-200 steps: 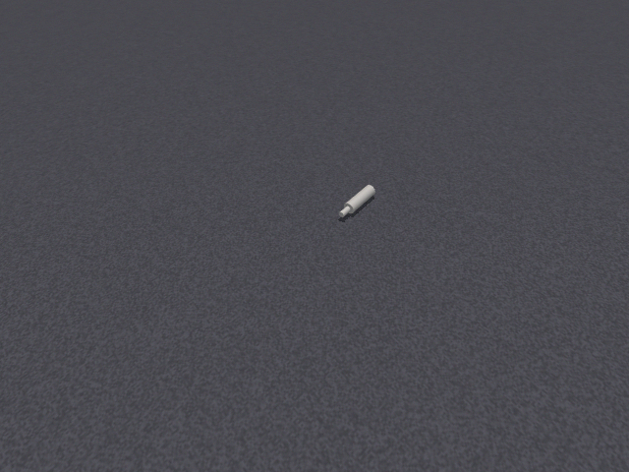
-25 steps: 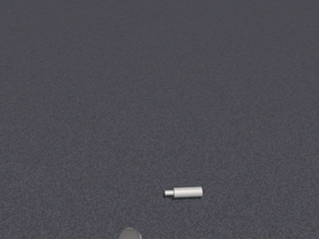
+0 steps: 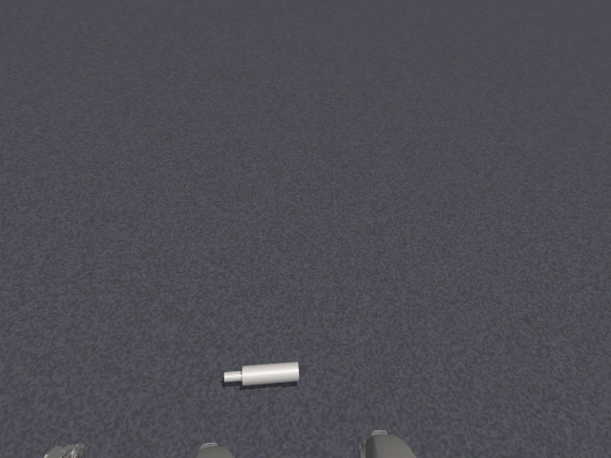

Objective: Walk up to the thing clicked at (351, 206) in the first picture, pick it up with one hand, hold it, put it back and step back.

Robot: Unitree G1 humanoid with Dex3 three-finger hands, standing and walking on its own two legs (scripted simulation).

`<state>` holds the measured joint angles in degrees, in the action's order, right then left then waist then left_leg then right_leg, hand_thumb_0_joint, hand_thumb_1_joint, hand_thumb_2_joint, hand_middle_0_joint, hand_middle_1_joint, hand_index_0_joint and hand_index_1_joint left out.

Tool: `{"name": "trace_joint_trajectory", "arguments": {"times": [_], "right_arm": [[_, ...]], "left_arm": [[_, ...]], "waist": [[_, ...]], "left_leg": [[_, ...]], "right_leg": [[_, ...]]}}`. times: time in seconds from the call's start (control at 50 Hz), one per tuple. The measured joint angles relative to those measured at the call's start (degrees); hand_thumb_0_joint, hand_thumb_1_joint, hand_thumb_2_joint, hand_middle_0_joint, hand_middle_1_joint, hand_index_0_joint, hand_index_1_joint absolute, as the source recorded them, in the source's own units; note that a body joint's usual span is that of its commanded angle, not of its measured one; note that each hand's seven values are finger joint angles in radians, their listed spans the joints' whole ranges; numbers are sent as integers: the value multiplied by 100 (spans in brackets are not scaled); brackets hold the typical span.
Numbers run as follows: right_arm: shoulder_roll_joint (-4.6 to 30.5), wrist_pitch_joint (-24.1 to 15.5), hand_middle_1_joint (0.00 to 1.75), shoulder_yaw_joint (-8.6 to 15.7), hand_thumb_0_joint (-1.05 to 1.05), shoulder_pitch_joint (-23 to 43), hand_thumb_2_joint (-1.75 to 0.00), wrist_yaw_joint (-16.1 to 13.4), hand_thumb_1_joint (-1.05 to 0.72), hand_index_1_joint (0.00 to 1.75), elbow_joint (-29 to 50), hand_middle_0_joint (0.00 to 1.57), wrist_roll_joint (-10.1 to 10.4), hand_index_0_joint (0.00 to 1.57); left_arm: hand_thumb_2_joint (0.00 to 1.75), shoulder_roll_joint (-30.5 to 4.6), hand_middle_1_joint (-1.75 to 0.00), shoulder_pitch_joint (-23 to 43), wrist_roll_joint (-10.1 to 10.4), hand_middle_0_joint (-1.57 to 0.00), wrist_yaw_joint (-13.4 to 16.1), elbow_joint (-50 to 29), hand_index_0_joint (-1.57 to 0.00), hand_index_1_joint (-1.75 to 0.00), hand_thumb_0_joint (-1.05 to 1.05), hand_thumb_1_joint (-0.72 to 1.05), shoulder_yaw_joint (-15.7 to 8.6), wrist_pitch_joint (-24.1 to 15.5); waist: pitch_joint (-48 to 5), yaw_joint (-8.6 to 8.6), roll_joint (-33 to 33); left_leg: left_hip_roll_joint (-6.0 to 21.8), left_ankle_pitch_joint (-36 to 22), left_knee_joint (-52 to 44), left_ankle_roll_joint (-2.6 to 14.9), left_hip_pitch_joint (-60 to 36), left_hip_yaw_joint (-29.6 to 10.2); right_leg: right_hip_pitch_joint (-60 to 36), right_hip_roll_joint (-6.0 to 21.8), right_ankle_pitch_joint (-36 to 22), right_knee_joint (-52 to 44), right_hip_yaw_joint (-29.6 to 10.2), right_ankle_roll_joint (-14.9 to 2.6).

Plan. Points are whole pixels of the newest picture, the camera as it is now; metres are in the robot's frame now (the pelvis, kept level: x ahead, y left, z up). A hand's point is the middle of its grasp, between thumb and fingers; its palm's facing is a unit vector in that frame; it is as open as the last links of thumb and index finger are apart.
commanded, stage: walk up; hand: left
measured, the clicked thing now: (261, 374) +0.45 +0.11 -0.69
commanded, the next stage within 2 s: none
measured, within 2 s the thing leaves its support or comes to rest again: neither
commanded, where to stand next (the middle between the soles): +0.11 -0.08 m, yaw +4 degrees
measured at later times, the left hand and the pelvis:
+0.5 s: hand out of the picture +0.10 +0.12 -0.13, palm faces +0.05 -0.94 -0.35, open 7.4 cm; pelvis +0.04 -0.14 +0.03, yaw +5 degrees
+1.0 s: hand out of the picture +0.11 +0.17 -0.10, palm faces +0.11 -0.93 -0.34, open 7.4 cm; pelvis +0.04 -0.10 +0.06, yaw +6 degrees
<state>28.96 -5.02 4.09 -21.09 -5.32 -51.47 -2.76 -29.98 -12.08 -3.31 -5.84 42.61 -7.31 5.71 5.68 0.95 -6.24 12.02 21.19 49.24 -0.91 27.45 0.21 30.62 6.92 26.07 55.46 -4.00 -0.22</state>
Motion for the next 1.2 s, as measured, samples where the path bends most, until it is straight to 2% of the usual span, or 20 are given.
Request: {"name": "trace_joint_trajectory", "arguments": {"times": [0.02, 0.04, 0.06, 0.08, 0.1, 0.12, 0.16, 0.22, 0.26, 0.32, 0.36, 0.38, 0.4, 0.44, 0.52, 0.56, 0.62, 0.66, 0.9, 1.2], "right_arm": [[73, 46, 30, 21, 0, 1, -89, -1, -89, 30, -44, 21, -14, 22], [165, 114, 30, 52, 0, 35, -89, -16, -89, 30, -119, 21, -26, 22], [208, 212, 30, 84, 0, 79, -89, -48, -89, 30, -212, 21, -1, 22], [203, 309, 30, 118, 1, 155, -89, -101, -90, 30, -311, 21, 34, 21], [197, 359, 30, 140, 1, 242, -89, -146, -90, 30, -397, 21, 79, 21], [193, 359, 30, 139, 1, 319, -89, -165, -90, 30, -465, 21, 123, 21], [134, 285, 30, 82, 1, 422, -89, -142, -90, 30, -529, 21, 181, 21], [-59, 177, 30, -42, 1, 420, -89, 36, -90, 30, -517, 20, 173, 21], [-212, 175, 30, -127, 1, 424, -89, 175, -90, 30, -486, 20, 154, 21], [-428, 203, 30, -238, 1, 508, -89, 322, -90, 30, -425, 21, 152, 21], [-549, 207, 30, -279, 1, 616, -89, 367, -90, 30, -401, 21, 160, 21], [-626, 215, 30, -285, 1, 710, -89, 377, -90, 30, -408, 21, 163, 21], [-676, 229, 30, -301, 1, 804, -89, 397, -90, 30, -404, 21, 180, 21], [-697, 268, 30, -328, 1, 999, -89, 460, -90, 30, -387, 21, 251, 21], [-752, 399, 30, -351, 1, 1400, -89, 502, -90, 30, -454, 21, 339, 21], [-757, 457, 30, -357, 1, 1549, -89, 506, -90, 30, -513, 21, 326, 21], [-769, 503, 30, -353, 0, 1721, -89, 530, -90, 30, -648, 21, 297, 21], [-775, 526, 30, -348, 0, 1821, -89, 557, -90, 30, -754, 21, 283, 21], [-847, 526, 30, -385, 0, 1806, -89, 618, -90, 30, -1360, 20, 194, 21], [-970, 451, 30, -337, 1, 1481, -89, 557, -90, 30, -1551, 20, 155, 21]], "left_arm": [[90, -30, -30, 5, -7, -20, 4, -4, -20, -30, 0, 91, -39, -35], [90, 8, -30, 30, -35, -20, 24, 6, -20, -30, 0, 91, -73, -85], [90, 51, -30, 20, -61, -20, 47, -3, -20, -30, 0, 91, -72, -133], [90, 111, -30, 16, -62, -20, 78, 6, -20, -30, 0, 91, -41, -161], [90, 212, -30, 22, -41, -20, 109, 32, -20, -30, 0, 91, 5, -163], [90, 328, -30, 19, -23, -20, 135, 66, -20, -30, 0, 91, 67, -161], [90, 500, -30, -29, -8, -20, 172, 140, -20, -30, 0, 91, 185, -170], [90, 624, -30, -127, 38, -21, 246, 309, -20, -30, 0, 91, 297, -250], [90, 651, -30, -196, 99, -21, 318, 459, -20, -30, 0, 90, 359, -357], [90, 654, -30, -250, 219, -21, 415, 710, -20, -30, 0, 90, 452, -498], [90, 664, -30, -229, 302, -21, 471, 866, -20, -30, 0, 90, 526, -561], [90, 672, -30, -164, 333, -21, 501, 949, -20, -30, 0, 90, 559, -582], [90, 706, -30, -93, 362, -21, 529, 1017, -20, -30, 0, 90, 594, -603], [90, 816, -30, 31, 385, -21, 568, 1127, -20, -30, 0, 91, 655, -672], [90, 939, -30, 313, 335, -21, 601, 1314, -20, -30, 0, 90, 716, -790], [90, 972, -30, 434, 307, -21, 616, 1377, -20, -30, 0, 90, 727, -840], [90, 982, -30, 620, 283, -21, 641, 1490, -20, -30, 0, 90, 715, -880], [90, 969, -30, 723, 274, -21, 650, 1577, -20, -30, 0, 90, 699, -880], [90, 856, -30, 907, 235, -20, 573, 2172, -20, -30, 0, 91, 612, -771], [90, 886, -30, 709, 281, -20, 536, 2451, -20, -30, 0, 91, 612, -674]], "waist": [[-34, -8, 48], [-5, -16, 210], [-25, -32, 285], [-34, -63, 295], [-11, -91, 346], [6, -119, 424], [15, -181, 510], [-41, -251, 498], [-81, -278, 454], [-87, -277, 395], [-55, -237, 379], [14, -216, 325], [71, -212, 313], [129, -204, 440], [155, -196, 590], [126, -203, 649], [105, -220, 680], [89, -237, 695], [-266, -195, 636], [-328, -145, 438]], "left_leg": [[117, 95, 147, 30, 76, -103], [231, 350, 380, 163, 166, -342], [142, 762, 738, 243, 308, -580], [-77, 1025, 1176, 271, 449, -686], [-294, 1062, 1554, 286, 565, -714], [-465, 1014, 1804, 291, 657, -646], [-691, 894, 1934, 288, 740, -260], [-928, 836, 1538, 336, 596, 307], [-1073, 774, 1071, 371, 381, 456], [-1221, 505, 225, 394, -60, 402], [-1278, -85, -488, 396, -423, 297], [-1330, -194, -600, 342, -500, 279], [-1354, -196, -654, 304, -543, 263], [-1298, -172, -660, 334, -555, 189], [-1270, -360, -871, 301, -670, 68], [-1263, -399, -1099, 309, -788, 39], [-1293, -626, -1493, 179, -994, 20], [-1314, -773, -1750, 173, -1124, 8], [-1386, -1204, -2681, 324, -1690, 23], [-1600, -1320, -3158, 558, -1907, 149]], "right_leg": [[-127, -57, -154, -244, 91, 71], [-127, -209, -170, -109, 238, 192], [-58, -290, -82, 95, 331, 238], [-27, -312, -17, 199, 374, 230], [-77, -347, -18, 159, 434, 191], [-160, -397, -65, 31, 503, 134], [-335, -492, -188, -290, 602, -21], [-583, -596, -296, -692, 742, -231], [-709, -654, -323, -867, 821, -296], [-829, -717, -280, -959, 920, -358], [-874, -724, -213, -936, 994, -383], [-913, -674, -192, -931, 1006, -375], [-960, -652, -209, -979, 1018, -348], [-1064, -718, -298, -1164, 1086, -272], [-1309, -784, -505, -1590, 1197, -437], [-1412, -782, -604, -1783, 1240, -444], [-1592, -739, -758, -2084, 1286, -409], [-1723, -734, -896, -2335, 1296, -375], [-2397, -742, -1491, -3518, 1265, -216], [-2533, -549, -1610, -3868, 1129, 34]]}}
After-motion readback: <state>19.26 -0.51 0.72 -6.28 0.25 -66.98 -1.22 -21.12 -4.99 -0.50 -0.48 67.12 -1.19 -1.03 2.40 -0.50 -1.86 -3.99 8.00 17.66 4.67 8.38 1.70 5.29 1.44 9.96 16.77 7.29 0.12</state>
